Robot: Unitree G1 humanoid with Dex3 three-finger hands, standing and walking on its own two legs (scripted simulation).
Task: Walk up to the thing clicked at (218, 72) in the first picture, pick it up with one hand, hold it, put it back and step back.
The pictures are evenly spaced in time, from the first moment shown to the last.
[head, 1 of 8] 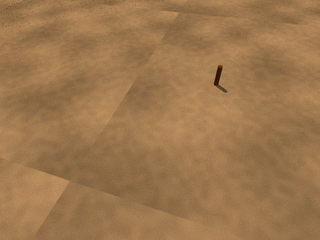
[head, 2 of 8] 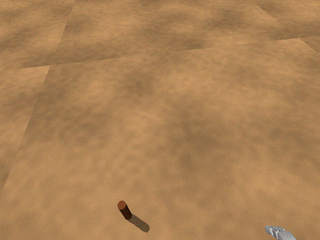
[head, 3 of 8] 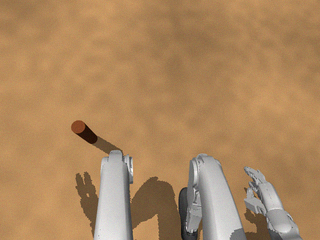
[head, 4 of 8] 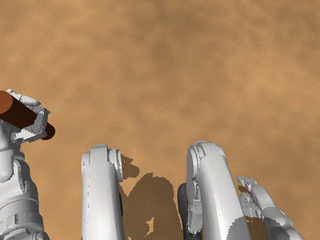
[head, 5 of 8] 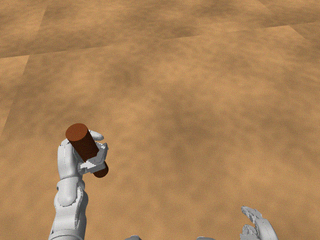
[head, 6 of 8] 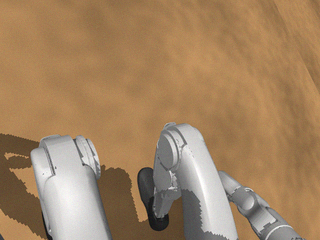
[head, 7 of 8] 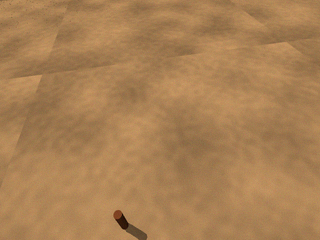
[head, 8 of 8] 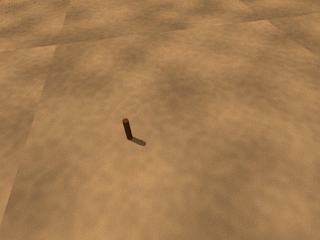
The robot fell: no
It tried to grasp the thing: yes
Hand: left
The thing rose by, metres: 0.67
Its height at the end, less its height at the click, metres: +0.00
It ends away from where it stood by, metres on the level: 0.01
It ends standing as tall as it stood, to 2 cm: yes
